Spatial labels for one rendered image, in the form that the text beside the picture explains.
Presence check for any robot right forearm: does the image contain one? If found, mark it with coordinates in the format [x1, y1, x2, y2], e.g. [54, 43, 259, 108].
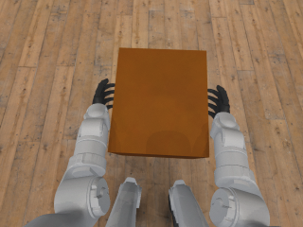
[209, 112, 270, 223]

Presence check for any robot right shin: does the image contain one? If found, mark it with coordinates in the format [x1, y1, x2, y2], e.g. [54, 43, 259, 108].
[173, 180, 191, 223]

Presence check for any carton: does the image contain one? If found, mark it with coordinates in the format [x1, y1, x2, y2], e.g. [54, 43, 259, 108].
[107, 47, 210, 159]

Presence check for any robot left upper arm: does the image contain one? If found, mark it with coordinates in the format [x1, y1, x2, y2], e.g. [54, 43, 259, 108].
[24, 175, 111, 227]

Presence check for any right robot hand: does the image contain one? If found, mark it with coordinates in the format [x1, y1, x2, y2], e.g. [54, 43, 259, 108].
[207, 85, 230, 119]

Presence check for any right robot foot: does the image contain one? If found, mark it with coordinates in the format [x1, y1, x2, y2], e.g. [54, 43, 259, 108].
[168, 196, 179, 227]

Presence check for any robot left forearm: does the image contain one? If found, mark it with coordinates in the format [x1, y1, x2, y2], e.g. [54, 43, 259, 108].
[54, 103, 111, 213]

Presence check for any robot right upper arm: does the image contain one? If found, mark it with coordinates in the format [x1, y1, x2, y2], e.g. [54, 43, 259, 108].
[209, 186, 281, 227]

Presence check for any left robot hand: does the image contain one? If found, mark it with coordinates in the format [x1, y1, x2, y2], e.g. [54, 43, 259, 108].
[92, 79, 116, 110]

